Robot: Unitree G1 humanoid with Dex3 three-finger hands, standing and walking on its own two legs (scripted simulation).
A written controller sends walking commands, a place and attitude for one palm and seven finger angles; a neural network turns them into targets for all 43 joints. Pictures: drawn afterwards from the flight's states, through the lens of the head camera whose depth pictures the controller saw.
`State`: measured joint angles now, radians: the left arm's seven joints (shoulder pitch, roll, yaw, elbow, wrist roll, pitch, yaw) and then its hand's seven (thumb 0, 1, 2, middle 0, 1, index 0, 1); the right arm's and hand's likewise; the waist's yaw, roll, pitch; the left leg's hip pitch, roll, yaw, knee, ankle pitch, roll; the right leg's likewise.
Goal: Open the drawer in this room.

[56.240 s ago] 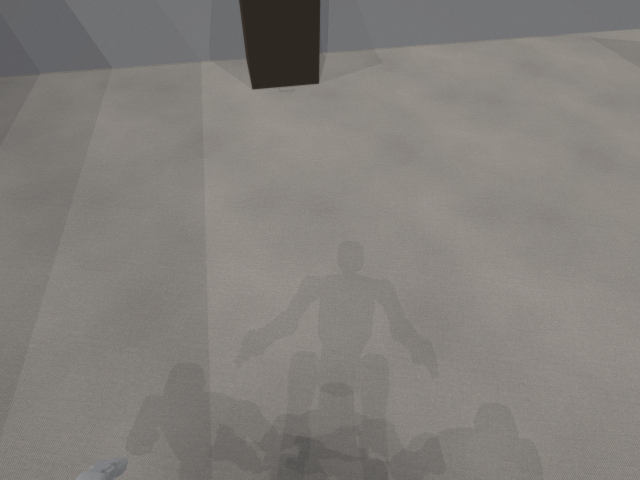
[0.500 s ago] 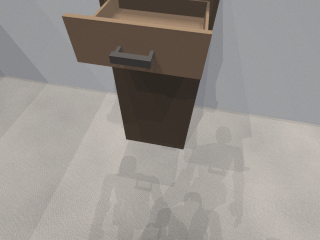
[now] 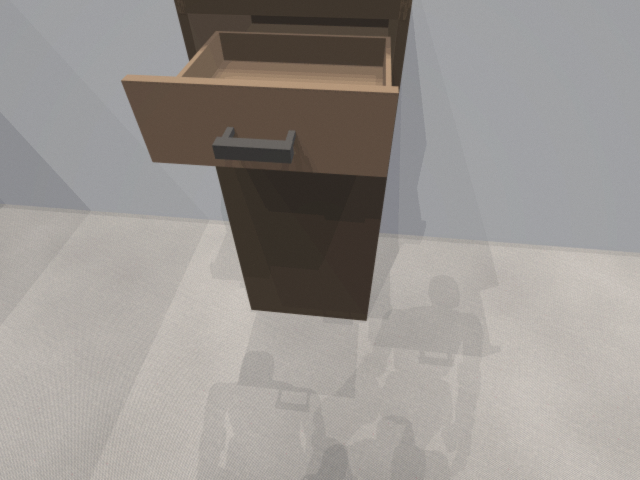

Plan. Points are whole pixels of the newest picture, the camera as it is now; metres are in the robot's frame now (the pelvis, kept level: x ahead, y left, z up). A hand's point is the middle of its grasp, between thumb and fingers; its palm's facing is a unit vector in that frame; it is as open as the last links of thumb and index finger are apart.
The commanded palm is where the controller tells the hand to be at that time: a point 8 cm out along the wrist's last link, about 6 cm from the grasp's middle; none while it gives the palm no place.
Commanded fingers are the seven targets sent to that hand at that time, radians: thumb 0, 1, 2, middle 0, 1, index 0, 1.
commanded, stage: let the arm hang, fingers relaxed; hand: left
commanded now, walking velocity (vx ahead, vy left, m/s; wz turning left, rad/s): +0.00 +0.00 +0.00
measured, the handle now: (257, 142) +0.52 +0.11 +0.17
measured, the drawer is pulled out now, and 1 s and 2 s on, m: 0.28 0.28 0.28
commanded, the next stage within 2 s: look to check the result in 0.12 s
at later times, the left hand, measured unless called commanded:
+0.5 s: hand out of the picture -0.01 +0.17 -0.17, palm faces +0.05 -0.98 -0.18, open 7.4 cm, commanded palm none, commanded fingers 0.00 0.90 0.90 -0.20 -0.30 -0.20 -0.30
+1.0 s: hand out of the picture +0.02 +0.17 -0.17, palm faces +0.03 -0.98 -0.20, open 7.4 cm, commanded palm none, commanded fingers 0.00 0.90 0.90 -0.20 -0.30 -0.20 -0.30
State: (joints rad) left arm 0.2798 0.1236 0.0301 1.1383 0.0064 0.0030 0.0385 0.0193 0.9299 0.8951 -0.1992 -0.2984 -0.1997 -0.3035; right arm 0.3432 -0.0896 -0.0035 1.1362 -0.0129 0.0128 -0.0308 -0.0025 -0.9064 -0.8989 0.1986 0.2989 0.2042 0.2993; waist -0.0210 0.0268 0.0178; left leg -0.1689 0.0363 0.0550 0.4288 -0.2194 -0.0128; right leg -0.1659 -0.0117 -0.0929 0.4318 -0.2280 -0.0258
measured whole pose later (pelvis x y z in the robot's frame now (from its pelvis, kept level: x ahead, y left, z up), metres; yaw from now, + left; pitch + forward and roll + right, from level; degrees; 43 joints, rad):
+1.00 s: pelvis +0.02 +0.00 +0.00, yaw +0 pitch -1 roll +0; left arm 0.26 0.13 0.02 1.14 0.01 0.00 0.04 0.01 0.91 0.90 -0.20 -0.30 -0.20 -0.30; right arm 0.28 -0.12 -0.01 1.14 -0.01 0.01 -0.03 0.00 -0.91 -0.90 0.20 0.30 0.20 0.30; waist -0.01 0.01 0.06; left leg -0.14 0.04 0.06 0.39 -0.23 -0.01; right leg -0.14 -0.01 -0.09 0.39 -0.23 -0.02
